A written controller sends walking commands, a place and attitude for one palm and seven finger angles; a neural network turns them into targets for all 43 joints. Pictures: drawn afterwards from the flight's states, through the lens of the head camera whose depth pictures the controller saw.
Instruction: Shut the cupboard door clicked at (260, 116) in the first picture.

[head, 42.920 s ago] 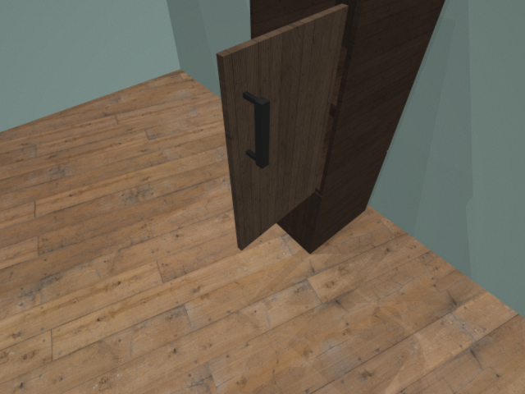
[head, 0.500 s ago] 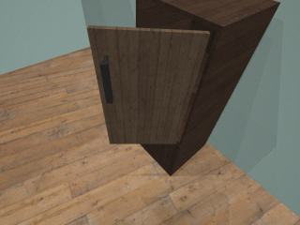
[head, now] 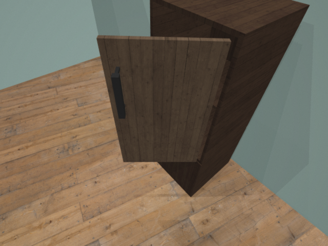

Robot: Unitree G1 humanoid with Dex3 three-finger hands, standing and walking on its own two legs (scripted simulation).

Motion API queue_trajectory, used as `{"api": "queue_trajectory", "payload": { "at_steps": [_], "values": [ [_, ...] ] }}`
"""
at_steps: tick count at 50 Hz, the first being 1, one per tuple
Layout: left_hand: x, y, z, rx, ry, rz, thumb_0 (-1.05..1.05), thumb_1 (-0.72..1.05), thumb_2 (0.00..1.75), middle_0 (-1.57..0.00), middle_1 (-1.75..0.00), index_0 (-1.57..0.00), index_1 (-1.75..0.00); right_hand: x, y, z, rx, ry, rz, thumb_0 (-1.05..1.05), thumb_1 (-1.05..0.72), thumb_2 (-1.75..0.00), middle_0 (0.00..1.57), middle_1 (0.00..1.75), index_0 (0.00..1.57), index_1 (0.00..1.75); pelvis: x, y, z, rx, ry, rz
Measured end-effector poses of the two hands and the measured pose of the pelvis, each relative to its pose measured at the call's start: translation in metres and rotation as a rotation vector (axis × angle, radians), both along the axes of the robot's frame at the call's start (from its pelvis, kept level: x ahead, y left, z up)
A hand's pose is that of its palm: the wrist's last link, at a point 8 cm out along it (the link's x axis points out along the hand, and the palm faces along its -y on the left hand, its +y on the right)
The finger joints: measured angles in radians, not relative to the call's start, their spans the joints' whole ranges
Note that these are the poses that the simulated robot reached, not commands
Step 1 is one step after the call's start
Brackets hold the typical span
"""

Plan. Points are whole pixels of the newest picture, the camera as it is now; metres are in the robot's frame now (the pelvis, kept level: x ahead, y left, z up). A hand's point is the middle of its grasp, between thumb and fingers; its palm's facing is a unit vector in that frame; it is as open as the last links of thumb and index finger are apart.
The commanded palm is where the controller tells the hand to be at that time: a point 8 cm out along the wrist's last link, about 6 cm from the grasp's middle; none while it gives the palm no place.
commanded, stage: look again from close up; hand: left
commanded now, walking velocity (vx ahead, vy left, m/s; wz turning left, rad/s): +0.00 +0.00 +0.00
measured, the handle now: (119, 93) +0.51 +0.17 +0.09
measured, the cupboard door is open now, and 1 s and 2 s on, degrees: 51 51 51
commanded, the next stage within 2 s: shuffle to correct the standing spot in 0.02 s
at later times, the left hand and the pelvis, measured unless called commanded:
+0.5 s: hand out of the picture +0.02 +0.12 -0.17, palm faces +0.08 -0.98 -0.16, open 7.3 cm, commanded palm none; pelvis +0.06 -0.03 +0.00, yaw +2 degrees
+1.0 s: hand out of the picture +0.09 +0.20 -0.19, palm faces +0.10 -0.97 -0.23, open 7.3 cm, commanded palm none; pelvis +0.06 +0.01 -0.01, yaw +2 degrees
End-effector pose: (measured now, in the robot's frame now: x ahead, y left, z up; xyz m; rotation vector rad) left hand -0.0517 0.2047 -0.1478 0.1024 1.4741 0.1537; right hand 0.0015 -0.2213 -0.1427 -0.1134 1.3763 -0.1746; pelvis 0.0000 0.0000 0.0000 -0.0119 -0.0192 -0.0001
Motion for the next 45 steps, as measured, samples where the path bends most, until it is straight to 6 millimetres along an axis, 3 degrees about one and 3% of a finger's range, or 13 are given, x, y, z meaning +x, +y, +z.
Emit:
{"api": "queue_trajectory", "payload": {
  "at_steps": [10, 19, 28, 33, 39, 45],
  "values": [
    [0.021, -0.006, 0.003, 0.006, -0.009, -0.011, 0.00, 0.91, 0.89, -0.20, -0.30, -0.20, -0.30, 0.007, -0.004, 0.000, 0.013, 0.023, -0.004, 0.01, -0.92, -0.90, 0.20, 0.30, 0.20, 0.30, 0.014, -0.007, 0.002, 0.004, 0.012, 0.000],
    [0.050, -0.020, 0.002, -0.003, -0.020, 0.012, 0.00, 0.91, 0.89, -0.20, -0.30, -0.20, -0.30, 0.019, -0.009, -0.002, 0.025, 0.063, 0.000, 0.01, -0.91, -0.90, 0.20, 0.30, 0.20, 0.30, 0.040, -0.020, 0.002, 0.012, 0.027, 0.024],
    [0.079, -0.045, 0.003, -0.001, -0.016, 0.048, 0.00, 0.91, 0.89, -0.20, -0.30, -0.20, -0.30, 0.061, -0.029, -0.003, 0.014, 0.073, 0.041, 0.01, -0.92, -0.90, 0.20, 0.30, 0.20, 0.30, 0.074, -0.040, 0.001, 0.010, 0.042, 0.042],
    [0.098, -0.053, 0.001, 0.000, -0.032, 0.046, 0.00, 0.91, 0.89, -0.20, -0.30, -0.20, -0.30, 0.087, -0.043, -0.003, -0.016, 0.051, 0.050, 0.02, -0.93, -0.90, 0.20, 0.30, 0.20, 0.30, 0.082, -0.044, 0.000, 0.015, 0.040, 0.040],
    [0.106, -0.036, -0.002, 0.031, -0.052, 0.044, 0.01, 0.92, 0.89, -0.21, -0.30, -0.20, -0.30, 0.121, -0.051, -0.002, -0.054, -0.009, 0.077, 0.01, -0.92, -0.90, 0.20, 0.30, 0.20, 0.30, 0.076, -0.039, -0.004, 0.012, 0.020, 0.047],
    [0.108, 0.001, -0.010, 0.047, -0.078, 0.035, 0.00, 0.91, 0.89, -0.21, -0.30, -0.20, -0.30, 0.155, -0.032, 0.005, -0.080, -0.130, 0.104, 0.01, -0.92, -0.90, 0.20, 0.30, 0.20, 0.30, 0.069, -0.013, -0.010, -0.013, 0.003, 0.044]
  ]
}}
